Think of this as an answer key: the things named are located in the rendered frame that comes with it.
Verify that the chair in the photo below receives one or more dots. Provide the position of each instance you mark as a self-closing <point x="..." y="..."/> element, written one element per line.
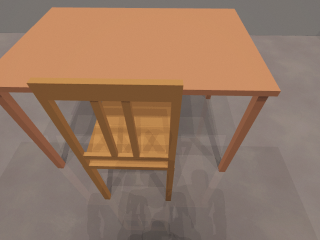
<point x="137" y="122"/>

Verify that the table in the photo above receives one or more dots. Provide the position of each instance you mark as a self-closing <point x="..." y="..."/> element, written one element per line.
<point x="208" y="48"/>

